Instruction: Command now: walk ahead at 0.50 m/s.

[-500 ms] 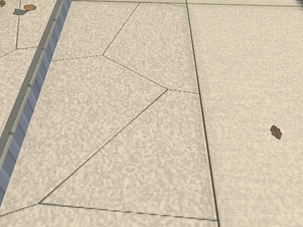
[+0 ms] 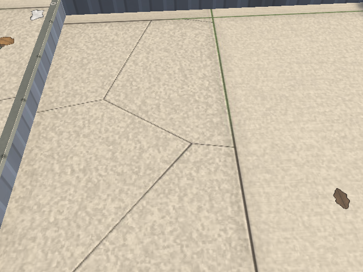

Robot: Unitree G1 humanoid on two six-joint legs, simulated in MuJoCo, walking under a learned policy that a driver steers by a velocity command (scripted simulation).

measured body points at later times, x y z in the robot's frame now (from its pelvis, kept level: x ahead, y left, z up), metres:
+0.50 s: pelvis +0.27 +0.03 -0.01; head +0.31 +0.04 +0.44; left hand +0.19 +0.26 -0.16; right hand +0.46 -0.20 -0.12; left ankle +0.38 +0.10 -0.73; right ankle +0.09 -0.07 -0.71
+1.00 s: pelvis +0.54 +0.02 +0.00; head +0.57 +0.01 +0.45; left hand +0.73 +0.23 -0.11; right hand +0.45 -0.21 -0.14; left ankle +0.38 +0.10 -0.73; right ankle +0.68 -0.08 -0.71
